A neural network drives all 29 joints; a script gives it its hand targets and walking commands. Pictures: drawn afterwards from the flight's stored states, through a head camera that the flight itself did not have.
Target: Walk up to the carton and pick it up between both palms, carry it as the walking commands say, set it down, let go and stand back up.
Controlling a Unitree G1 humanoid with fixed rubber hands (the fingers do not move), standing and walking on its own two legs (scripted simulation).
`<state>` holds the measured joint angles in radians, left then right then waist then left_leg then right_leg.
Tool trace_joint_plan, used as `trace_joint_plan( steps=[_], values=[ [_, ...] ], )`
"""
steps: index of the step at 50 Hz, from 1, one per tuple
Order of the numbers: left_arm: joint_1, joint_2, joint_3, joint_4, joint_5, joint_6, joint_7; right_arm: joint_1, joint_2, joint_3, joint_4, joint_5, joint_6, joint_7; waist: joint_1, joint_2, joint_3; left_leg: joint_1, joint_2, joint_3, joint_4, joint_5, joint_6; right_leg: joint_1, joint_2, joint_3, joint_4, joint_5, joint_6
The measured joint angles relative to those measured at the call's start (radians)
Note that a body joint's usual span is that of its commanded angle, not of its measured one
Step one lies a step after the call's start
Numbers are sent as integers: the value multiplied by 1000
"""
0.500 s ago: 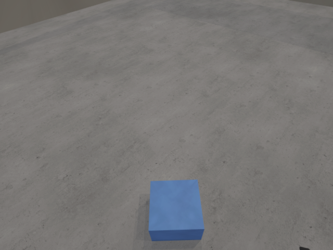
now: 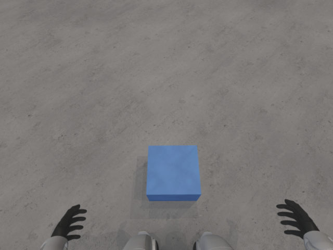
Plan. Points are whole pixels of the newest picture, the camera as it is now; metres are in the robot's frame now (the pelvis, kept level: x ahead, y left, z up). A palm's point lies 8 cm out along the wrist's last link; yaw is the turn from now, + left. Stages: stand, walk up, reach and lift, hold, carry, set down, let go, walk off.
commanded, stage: reach and lift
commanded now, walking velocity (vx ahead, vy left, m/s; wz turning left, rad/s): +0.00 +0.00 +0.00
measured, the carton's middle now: (172, 173) +0.48 -0.01 -0.66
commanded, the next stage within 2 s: none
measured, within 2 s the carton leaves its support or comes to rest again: neither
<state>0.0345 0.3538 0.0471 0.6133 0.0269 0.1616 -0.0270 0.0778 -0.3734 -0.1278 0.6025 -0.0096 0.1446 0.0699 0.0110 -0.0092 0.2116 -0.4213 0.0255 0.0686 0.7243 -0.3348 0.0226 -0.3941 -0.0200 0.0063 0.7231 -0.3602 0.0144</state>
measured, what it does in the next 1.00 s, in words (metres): lowers itself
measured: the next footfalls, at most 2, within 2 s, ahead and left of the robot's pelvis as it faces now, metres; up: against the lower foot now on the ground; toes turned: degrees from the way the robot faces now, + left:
none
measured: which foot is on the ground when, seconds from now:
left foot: down 0.00-1.00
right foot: down 0.00-1.00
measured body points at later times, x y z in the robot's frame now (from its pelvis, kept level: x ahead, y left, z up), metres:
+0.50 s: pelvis -0.04 -0.01 -0.04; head +0.14 -0.01 +0.37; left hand +0.29 +0.25 -0.14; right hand +0.28 -0.28 -0.14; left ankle +0.03 +0.11 -0.72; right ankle +0.01 -0.13 -0.72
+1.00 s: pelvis -0.06 +0.00 -0.08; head +0.23 +0.00 +0.27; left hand +0.43 +0.22 -0.19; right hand +0.42 -0.24 -0.19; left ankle +0.03 +0.11 -0.72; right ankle +0.01 -0.13 -0.72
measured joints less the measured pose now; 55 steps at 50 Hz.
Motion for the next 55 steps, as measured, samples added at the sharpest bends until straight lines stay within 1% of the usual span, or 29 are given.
trace_joint_plan(
  steps=[5,11,14,22,25,27,32,35,41,45,51,55],
  values=[
    [-28,-15,0,8,0,-28,3,-54,31,0,0,0,-15,-4,-2,0,-36,-120,2,-1,61,-20,-3,-124,0,2,72,-27,0],
    [-126,-15,7,16,0,-34,6,-136,42,-1,-3,0,-18,-37,-1,0,-82,-248,3,-2,123,-26,-9,-260,0,3,150,-42,0],
    [-201,-15,8,46,0,-20,0,-185,42,0,-2,0,-13,-53,-1,0,-94,-297,4,-2,147,-23,-9,-311,0,3,180,-42,0],
    [-398,-15,22,114,-4,31,-14,-340,44,-1,11,0,39,-67,-1,0,-97,-427,6,-4,208,-9,-9,-445,0,4,248,-34,-1],
    [-471,-15,33,133,-22,41,-14,-408,44,-6,11,0,51,-77,-2,0,-96,-476,6,-5,223,-1,-9,-492,0,4,262,-25,-1],
    [-526,-15,40,145,-24,46,-15,-465,44,-9,26,0,59,-85,-3,0,-95,-510,6,-5,236,3,-9,-526,0,4,273,-20,-1],
    [-666,-15,76,204,-25,50,-12,-615,45,-25,84,0,68,-86,-3,0,-94,-605,7,-6,253,19,-9,-618,0,4,286,-2,-1],
    [-723,-15,97,222,-28,48,-3,-680,46,-42,96,0,68,-87,-3,0,-95,-658,7,-6,259,28,-9,-669,0,4,289,9,-1],
    [-832,-14,100,240,-47,28,22,-818,47,-91,157,0,53,-87,-4,0,-108,-763,7,-6,268,42,-7,-772,0,4,293,24,1],
    [-917,-13,103,250,-60,16,30,-899,47,-110,197,0,40,-86,-6,0,-120,-835,7,-7,272,52,-6,-843,0,4,297,35,2],
    [-1078,-13,106,317,-68,15,44,-1052,47,-134,259,10,28,-84,-8,0,-134,-937,7,-8,290,60,-5,-948,0,4,320,39,2],
    [-1161,-10,125,345,-68,6,54,-1131,46,-170,272,10,20,-85,-9,0,-135,-990,8,-8,295,63,-5,-1004,0,4,330,40,2]
  ],
)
